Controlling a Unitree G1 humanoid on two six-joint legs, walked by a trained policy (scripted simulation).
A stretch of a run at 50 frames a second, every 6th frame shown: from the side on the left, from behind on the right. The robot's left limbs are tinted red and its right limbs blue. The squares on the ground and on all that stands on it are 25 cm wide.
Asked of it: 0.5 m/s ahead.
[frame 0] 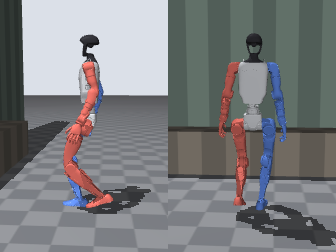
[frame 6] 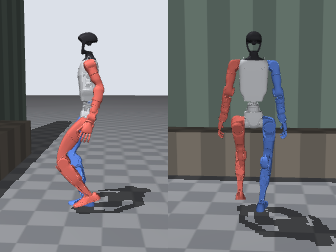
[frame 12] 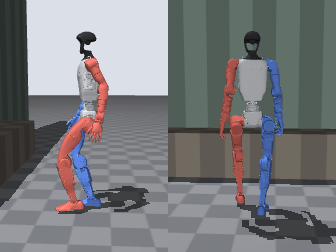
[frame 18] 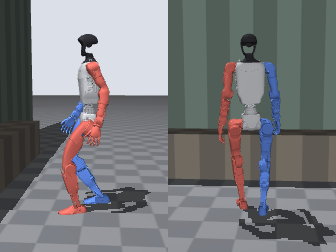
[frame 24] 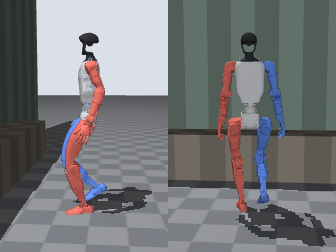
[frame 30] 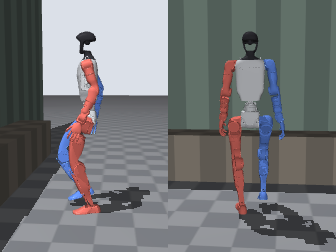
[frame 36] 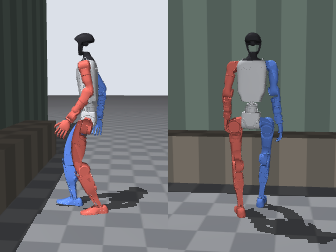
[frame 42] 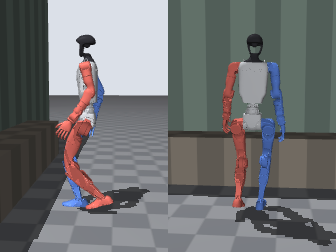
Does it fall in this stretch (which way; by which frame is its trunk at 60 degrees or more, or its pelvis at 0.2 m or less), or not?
no
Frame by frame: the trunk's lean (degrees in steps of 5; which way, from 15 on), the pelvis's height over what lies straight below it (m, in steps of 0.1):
0: 0, 0.7
6: 0, 0.8
12: 0, 0.8
18: 0, 0.7
24: 0, 0.8
30: 0, 0.8
36: 5, 0.8
42: 5, 0.8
